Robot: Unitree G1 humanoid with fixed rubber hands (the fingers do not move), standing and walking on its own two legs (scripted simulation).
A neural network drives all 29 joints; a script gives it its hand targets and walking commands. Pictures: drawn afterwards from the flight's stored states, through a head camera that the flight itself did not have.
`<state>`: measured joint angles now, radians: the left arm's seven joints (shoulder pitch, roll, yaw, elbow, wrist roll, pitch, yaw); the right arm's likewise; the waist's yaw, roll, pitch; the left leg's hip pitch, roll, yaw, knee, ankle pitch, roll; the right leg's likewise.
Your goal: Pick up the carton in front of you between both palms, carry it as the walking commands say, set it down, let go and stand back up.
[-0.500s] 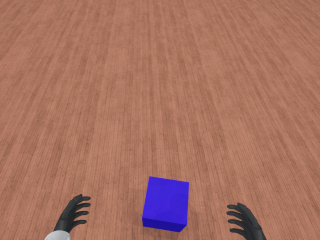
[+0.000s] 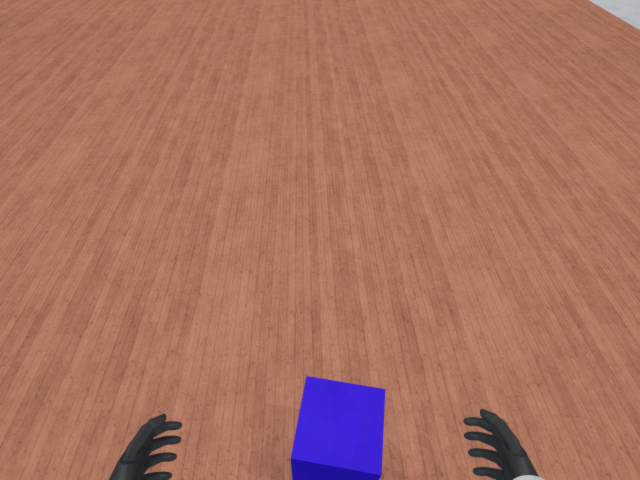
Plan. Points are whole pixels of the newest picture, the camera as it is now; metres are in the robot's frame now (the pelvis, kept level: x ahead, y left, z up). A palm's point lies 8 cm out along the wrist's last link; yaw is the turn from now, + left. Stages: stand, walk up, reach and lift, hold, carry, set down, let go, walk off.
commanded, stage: stand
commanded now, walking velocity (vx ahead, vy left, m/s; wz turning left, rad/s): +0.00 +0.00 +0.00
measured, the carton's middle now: (337, 437) +0.38 -0.06 -0.65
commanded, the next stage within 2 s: none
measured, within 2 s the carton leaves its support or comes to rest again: neither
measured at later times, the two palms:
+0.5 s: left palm out of the picture +0.13 +0.28 -0.08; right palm out of the picture +0.15 -0.29 -0.09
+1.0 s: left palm out of the picture +0.10 +0.29 -0.09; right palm out of the picture +0.12 -0.31 -0.10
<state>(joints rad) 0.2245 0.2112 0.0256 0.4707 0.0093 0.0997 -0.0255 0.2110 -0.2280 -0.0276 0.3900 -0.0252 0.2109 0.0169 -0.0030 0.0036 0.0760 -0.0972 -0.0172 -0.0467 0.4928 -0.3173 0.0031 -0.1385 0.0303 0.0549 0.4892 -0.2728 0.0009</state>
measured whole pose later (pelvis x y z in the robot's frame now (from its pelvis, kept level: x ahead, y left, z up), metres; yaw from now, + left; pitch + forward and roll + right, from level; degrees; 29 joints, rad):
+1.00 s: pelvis +0.00 -0.01 +0.01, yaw +1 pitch -2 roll +0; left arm 0.14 0.35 0.03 0.94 0.02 0.00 0.01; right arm 0.17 -0.37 0.00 0.90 -0.03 -0.01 -0.03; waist 0.01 0.02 0.02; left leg -0.10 -0.01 -0.08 0.40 -0.26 -0.01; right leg -0.14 0.03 0.03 0.41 -0.23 -0.02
